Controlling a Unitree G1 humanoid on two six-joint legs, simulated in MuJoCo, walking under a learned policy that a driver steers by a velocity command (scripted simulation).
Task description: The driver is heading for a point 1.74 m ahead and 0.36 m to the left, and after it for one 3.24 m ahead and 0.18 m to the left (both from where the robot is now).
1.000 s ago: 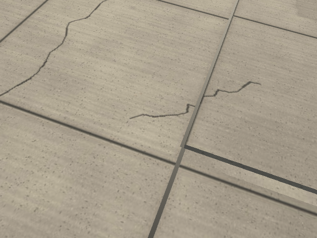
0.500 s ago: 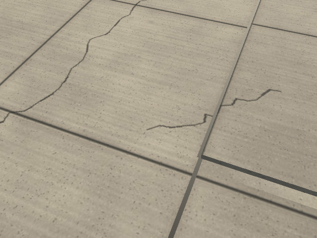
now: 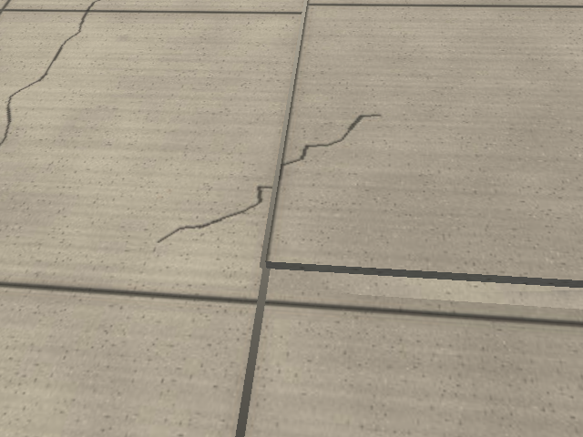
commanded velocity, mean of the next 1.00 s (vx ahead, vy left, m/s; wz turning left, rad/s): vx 0.37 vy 0.00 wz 0.26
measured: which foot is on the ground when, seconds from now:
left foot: up 0.00-0.52, down 0.54-1.00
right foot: down 0.00-0.54, up 0.56-1.00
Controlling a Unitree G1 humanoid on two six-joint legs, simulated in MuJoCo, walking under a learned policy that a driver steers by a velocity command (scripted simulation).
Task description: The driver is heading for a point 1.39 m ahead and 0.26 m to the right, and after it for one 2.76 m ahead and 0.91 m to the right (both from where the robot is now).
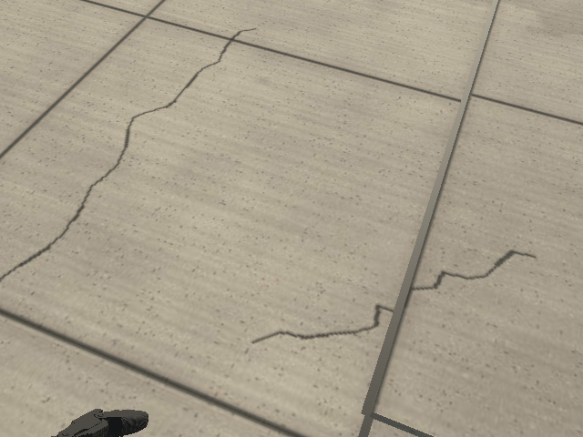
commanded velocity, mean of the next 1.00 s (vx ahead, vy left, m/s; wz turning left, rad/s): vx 0.50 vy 0.00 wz -0.35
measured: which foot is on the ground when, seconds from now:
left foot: down 0.00-0.08, up 0.10-0.50, down 0.52-1.00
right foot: up 0.00-0.04, down 0.06-0.52, up 0.54-0.92, down 0.94-1.00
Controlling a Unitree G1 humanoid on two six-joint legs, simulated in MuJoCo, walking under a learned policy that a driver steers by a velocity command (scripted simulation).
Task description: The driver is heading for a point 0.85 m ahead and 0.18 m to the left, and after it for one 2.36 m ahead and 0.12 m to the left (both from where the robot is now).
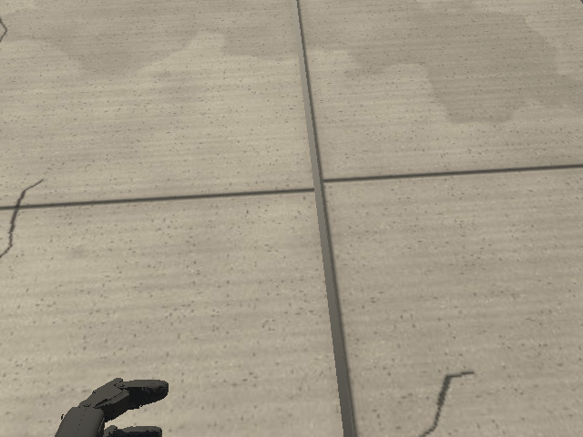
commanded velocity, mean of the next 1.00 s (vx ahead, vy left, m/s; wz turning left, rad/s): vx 0.50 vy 0.00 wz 0.22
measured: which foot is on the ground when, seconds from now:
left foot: down 0.00-0.02, up 0.04-0.40, down 0.42-0.96, up 0.98-1.00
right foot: down 0.00-0.42, up 0.44-0.92, down 0.94-1.00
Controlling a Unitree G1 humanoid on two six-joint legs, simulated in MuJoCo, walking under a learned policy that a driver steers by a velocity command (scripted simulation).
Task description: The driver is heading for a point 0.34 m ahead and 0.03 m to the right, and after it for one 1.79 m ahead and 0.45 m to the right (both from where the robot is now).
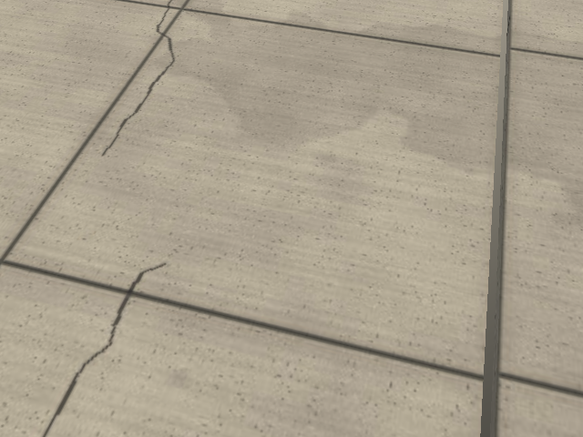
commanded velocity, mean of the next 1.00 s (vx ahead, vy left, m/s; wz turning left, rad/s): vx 0.20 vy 0.00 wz -0.30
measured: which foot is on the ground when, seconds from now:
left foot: up 0.00-0.38, down 0.40-1.00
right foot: down 0.00-0.40, up 0.42-0.72, down 0.74-1.00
